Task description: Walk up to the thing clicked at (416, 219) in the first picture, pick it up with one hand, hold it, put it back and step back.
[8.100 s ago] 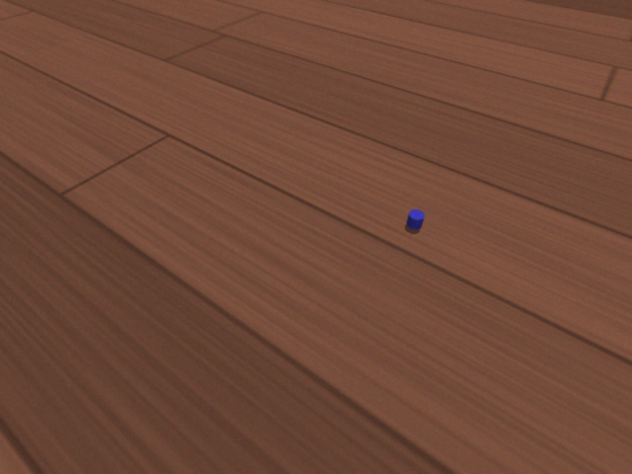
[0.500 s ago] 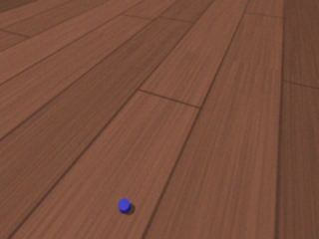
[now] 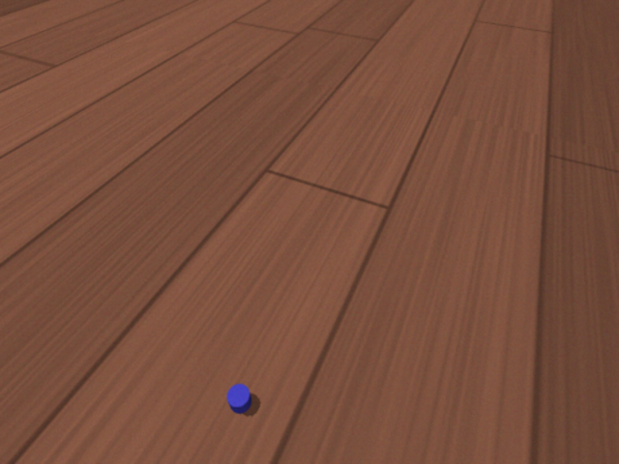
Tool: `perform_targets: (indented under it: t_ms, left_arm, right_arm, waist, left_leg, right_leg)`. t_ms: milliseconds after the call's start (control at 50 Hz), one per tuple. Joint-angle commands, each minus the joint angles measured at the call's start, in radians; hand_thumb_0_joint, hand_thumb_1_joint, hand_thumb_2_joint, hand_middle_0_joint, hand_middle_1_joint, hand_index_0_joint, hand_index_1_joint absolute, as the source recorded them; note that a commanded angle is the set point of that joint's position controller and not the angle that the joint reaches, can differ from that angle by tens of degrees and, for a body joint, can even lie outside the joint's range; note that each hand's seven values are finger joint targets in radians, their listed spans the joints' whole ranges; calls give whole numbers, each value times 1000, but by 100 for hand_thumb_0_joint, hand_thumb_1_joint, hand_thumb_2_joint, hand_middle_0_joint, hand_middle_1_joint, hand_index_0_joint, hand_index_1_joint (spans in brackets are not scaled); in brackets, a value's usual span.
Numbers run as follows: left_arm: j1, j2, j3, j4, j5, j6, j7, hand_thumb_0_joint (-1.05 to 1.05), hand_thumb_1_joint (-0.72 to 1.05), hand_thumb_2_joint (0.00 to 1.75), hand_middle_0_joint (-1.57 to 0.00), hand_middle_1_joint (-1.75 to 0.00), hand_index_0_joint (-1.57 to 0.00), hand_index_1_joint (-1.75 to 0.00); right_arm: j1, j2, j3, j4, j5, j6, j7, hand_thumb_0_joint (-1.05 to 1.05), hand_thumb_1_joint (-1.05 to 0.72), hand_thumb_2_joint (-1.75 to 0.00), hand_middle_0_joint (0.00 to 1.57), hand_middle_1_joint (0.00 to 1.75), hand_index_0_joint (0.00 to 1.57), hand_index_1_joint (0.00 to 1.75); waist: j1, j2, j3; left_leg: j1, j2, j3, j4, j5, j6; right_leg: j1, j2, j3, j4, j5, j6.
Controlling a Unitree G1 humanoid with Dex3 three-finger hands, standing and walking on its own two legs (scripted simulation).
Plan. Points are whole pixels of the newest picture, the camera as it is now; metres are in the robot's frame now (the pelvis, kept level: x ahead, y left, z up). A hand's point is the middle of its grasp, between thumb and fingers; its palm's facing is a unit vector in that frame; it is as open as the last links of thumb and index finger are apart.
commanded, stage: stand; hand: left
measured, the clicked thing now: (239, 398) +0.46 +0.22 -0.75
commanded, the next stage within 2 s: walk up in 1.46 s
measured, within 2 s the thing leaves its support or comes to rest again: neither
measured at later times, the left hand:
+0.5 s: hand out of the picture +0.09 +0.26 -0.16, palm faces -0.02 -0.94 -0.35, open 7.3 cm
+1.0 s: hand out of the picture +0.08 +0.26 -0.16, palm faces -0.02 -0.94 -0.35, open 7.3 cm
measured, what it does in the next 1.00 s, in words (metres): stands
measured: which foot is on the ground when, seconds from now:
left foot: down 0.00-1.00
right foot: down 0.00-1.00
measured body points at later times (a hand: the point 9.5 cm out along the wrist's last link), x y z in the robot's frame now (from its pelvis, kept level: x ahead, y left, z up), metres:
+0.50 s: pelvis +0.01 +0.01 +0.00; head +0.02 +0.00 +0.45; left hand +0.09 +0.31 -0.13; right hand +0.09 -0.30 -0.13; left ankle -0.01 +0.13 -0.75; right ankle +0.01 -0.12 -0.75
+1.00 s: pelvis +0.01 +0.01 +0.00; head +0.02 +0.01 +0.45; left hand +0.08 +0.31 -0.13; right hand +0.08 -0.29 -0.13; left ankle -0.01 +0.13 -0.75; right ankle +0.01 -0.12 -0.75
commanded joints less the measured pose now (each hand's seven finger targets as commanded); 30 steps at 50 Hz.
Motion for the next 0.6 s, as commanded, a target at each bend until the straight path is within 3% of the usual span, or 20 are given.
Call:
perform_targets:
  t_ms: [0, 80, 160, 280, 340, 480, 580]
  left_arm:
    - [-43, 219, 39, -58, -1, -18, 12, 0, 90, 90, -20, -30, -20, -30]
    - [-43, 216, 37, -57, 0, -16, 13, 0, 90, 90, -20, -30, -20, -30]
    - [-46, 222, 39, -61, -1, -19, 15, 0, 90, 90, -20, -30, -20, -30]
    - [-47, 217, 38, -59, -1, -16, 15, 0, 90, 90, -20, -30, -20, -30]
    - [-46, 219, 40, -65, -2, -20, 16, 0, 90, 90, -20, -30, -20, -30]
    - [-45, 218, 40, -65, 1, -16, 16, 0, 90, 90, -20, -30, -20, -30]
    - [-44, 221, 41, -63, 1, -13, 17, 0, 90, 90, -20, -30, -20, -30]
  right_arm:
    - [-51, -208, -42, -58, 5, -29, -12, 0, -90, -90, 20, 30, 20, 30]
    - [-48, -206, -39, -58, 5, -25, -13, 0, -90, -90, 20, 30, 20, 30]
    - [-47, -208, -41, -62, 6, -26, -13, 0, -90, -90, 20, 30, 20, 30]
    - [-51, -207, -41, -63, 6, -22, -13, 0, -90, -90, 20, 30, 20, 30]
    - [-48, -210, -43, -68, 4, -27, -13, 0, -90, -90, 20, 30, 20, 30]
    - [-56, -208, -44, -70, 6, -26, -17, 0, -90, -90, 20, 30, 20, 30]
    - [-63, -206, -45, -72, 5, -23, -16, 0, -90, -90, 20, 30, 20, 30]
  waist:
    - [4, -4, -98]
    - [4, -16, -67]
    - [1, -11, -94]
    - [0, -7, -55]
    - [2, -2, -94]
    - [3, -13, -97]
    - [4, -9, -68]
  left_leg:
    - [22, 113, -86, -37, 144, 38]
    - [4, 108, -85, -46, 99, 38]
    - [35, 112, -85, -34, 156, 37]
    - [11, 107, -86, -49, 95, 38]
    - [30, 112, -83, -35, 178, 38]
    - [40, 114, -80, -30, 198, 39]
    - [30, 109, -84, -47, 136, 39]
  right_leg:
    - [40, -125, 91, -35, 180, -24]
    - [28, -123, 89, -47, 139, -21]
    - [42, -128, 85, -35, 192, -22]
    - [19, -123, 88, -51, 126, -21]
    - [50, -128, 83, -35, 204, -22]
    - [57, -129, 78, -31, 224, -21]
    - [29, -124, 79, -42, 153, -22]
